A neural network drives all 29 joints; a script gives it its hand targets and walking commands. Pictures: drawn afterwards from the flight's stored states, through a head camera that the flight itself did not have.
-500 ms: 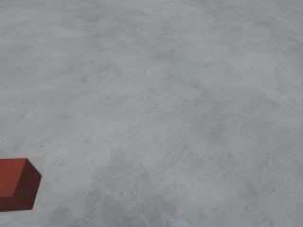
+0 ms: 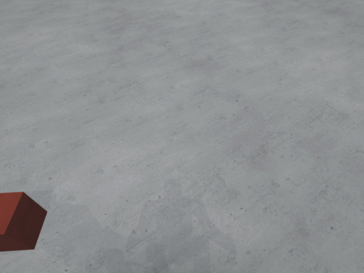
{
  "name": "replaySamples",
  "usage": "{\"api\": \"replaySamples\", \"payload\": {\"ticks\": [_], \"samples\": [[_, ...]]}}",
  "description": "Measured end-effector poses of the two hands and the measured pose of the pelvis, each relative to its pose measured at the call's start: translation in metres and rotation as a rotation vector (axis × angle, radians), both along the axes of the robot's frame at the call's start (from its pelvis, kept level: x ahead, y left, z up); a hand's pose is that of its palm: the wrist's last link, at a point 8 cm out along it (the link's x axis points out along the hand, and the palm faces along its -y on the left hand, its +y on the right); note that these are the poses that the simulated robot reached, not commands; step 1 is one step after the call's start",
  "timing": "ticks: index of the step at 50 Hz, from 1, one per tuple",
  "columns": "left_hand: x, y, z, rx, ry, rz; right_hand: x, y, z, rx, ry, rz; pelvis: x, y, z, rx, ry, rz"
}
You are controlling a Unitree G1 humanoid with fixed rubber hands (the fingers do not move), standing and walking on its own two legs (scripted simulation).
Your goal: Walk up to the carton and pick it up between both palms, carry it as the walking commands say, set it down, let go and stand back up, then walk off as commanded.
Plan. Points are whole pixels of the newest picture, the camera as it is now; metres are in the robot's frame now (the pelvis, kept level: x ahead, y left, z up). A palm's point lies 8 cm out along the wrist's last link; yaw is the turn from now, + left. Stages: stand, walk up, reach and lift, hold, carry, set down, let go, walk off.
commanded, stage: walk off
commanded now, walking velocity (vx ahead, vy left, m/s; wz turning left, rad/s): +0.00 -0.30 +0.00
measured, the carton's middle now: (7, 222) +0.48 +0.90 -0.65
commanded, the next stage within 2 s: stand in 0.44 s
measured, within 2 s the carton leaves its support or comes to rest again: neither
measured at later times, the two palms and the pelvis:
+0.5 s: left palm out of the picture +0.10 +0.08 -0.13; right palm out of the picture -0.06 -0.45 -0.12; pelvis -0.01 -0.16 +0.00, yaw -1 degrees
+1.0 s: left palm out of the picture +0.00 -0.03 -0.14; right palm out of the picture +0.03 -0.48 -0.13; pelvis -0.01 -0.26 +0.01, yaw +0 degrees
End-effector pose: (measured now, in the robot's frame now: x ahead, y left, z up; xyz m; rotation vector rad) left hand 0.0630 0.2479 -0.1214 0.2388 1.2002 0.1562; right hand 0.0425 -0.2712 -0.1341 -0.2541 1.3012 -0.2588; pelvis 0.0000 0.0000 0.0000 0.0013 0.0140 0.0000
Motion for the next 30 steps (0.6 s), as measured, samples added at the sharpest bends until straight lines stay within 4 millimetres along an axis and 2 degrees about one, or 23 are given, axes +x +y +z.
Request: {"api": "replaySamples", "payload": {"ticks": [3, 5, 7, 9, 13, 17, 22, 26, 28, 30], "samples": [[-0.014, -0.022, -0.017, -0.039, 0.030, 0.019, 0.014, -0.005, 0.003, -0.006, -0.036, 0.019, 0.000, -0.016, -0.004, -0.017, -0.005, 0.005], [-0.025, -0.036, -0.030, -0.074, 0.057, 0.032, 0.016, -0.009, 0.005, -0.017, -0.051, 0.023, 0.000, -0.026, -0.009, -0.033, -0.006, 0.011], [-0.034, -0.049, -0.040, -0.101, 0.090, 0.032, 0.007, -0.017, 0.008, -0.034, -0.047, 0.016, 0.000, -0.035, -0.010, -0.028, -0.007, 0.008], [-0.035, -0.061, -0.037, -0.117, 0.112, 0.011, -0.013, -0.031, 0.015, -0.053, -0.011, -0.009, -0.001, -0.045, -0.005, -0.031, -0.008, -0.001], [-0.024, -0.074, -0.027, -0.127, 0.092, -0.007, -0.054, -0.063, 0.030, -0.079, 0.077, -0.054, -0.003, -0.065, 0.005, -0.047, -0.010, -0.010], [-0.012, -0.091, -0.020, -0.117, 0.082, -0.020, -0.078, -0.095, 0.037, -0.090, 0.116, -0.079, -0.006, -0.091, 0.009, -0.062, -0.008, -0.017], [0.018, -0.136, -0.012, -0.105, 0.037, -0.078, -0.098, -0.142, 0.028, -0.076, 0.146, -0.112, -0.009, -0.132, 0.006, -0.053, 0.000, -0.021], [0.040, -0.174, -0.008, -0.036, -0.029, -0.102, -0.100, -0.190, 0.003, -0.039, 0.148, -0.114, -0.009, -0.176, -0.008, -0.016, 0.008, -0.021], [0.034, -0.189, -0.003, -0.005, -0.032, -0.097, -0.091, -0.207, -0.006, -0.017, 0.138, -0.100, -0.012, -0.190, -0.009, -0.014, 0.007, -0.016], [0.022, -0.201, 0.005, 0.020, -0.020, -0.081, -0.072, -0.214, -0.008, 0.013, 0.098, -0.086, -0.012, -0.202, -0.004, 0.000, 0.007, -0.010]]}}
